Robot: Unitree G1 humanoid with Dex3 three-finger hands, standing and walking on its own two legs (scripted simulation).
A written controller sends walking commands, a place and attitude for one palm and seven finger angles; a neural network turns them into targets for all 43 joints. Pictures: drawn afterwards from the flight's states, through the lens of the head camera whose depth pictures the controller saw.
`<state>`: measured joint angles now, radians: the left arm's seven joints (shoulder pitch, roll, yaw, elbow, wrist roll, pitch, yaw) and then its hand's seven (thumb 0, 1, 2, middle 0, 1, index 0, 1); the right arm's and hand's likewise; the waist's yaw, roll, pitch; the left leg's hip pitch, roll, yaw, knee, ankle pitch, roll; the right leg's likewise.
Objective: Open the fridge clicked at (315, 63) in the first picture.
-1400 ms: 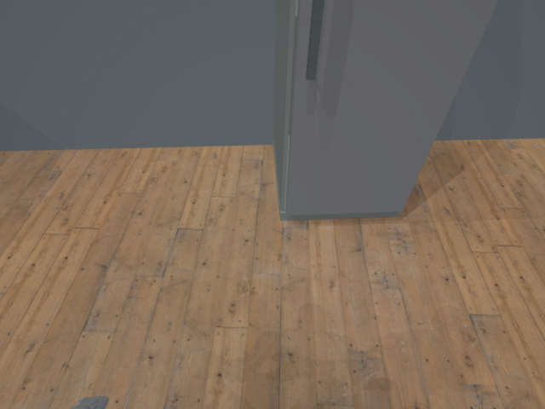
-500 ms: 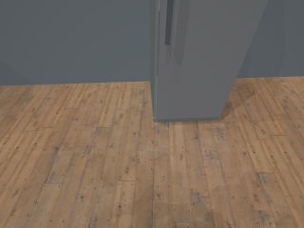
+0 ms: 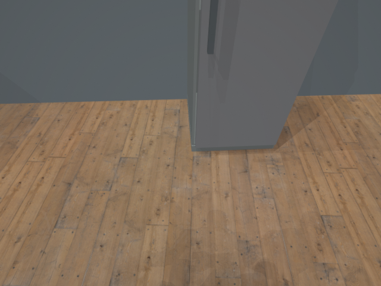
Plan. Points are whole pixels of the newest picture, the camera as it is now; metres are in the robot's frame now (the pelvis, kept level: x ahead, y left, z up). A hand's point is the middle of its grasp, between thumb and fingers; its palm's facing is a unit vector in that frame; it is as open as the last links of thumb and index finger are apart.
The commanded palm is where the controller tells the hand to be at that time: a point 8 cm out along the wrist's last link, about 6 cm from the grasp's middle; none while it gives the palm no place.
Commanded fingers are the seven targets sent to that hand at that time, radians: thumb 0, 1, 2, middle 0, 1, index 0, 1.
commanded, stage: look at it before walking up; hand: left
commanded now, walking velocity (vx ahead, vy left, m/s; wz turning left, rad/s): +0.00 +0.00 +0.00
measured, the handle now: out of the picture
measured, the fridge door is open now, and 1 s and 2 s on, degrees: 0 0 0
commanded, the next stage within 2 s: walk to a spot facing it in 0.04 s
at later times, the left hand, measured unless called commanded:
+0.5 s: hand out of the picture +0.07 +0.20 -0.18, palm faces -0.13 -0.95 -0.27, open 7.4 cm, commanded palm none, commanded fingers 0.00 0.90 0.90 -0.20 -0.30 -0.20 -0.30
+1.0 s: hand out of the picture +0.09 +0.20 -0.17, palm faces -0.30 -0.93 -0.23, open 7.4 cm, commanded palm none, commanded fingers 0.00 0.90 0.90 -0.20 -0.30 -0.20 -0.30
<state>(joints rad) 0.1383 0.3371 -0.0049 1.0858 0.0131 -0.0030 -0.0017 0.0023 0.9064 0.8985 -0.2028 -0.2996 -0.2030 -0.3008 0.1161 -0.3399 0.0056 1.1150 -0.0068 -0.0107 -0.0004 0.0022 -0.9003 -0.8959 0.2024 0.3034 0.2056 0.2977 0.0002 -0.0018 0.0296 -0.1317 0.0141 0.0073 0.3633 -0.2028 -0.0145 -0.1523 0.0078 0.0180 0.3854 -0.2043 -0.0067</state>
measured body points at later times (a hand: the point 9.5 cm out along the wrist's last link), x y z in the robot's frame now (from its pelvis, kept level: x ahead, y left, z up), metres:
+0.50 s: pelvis -0.01 -0.01 -0.02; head +0.01 -0.02 +0.43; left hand +0.07 +0.25 -0.16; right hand +0.04 -0.27 -0.17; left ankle +0.00 +0.13 -0.75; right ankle -0.01 -0.10 -0.74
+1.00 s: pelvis -0.01 +0.01 -0.01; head +0.00 +0.02 +0.44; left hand +0.11 +0.25 -0.16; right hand -0.01 -0.27 -0.13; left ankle +0.01 +0.14 -0.75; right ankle -0.01 -0.10 -0.74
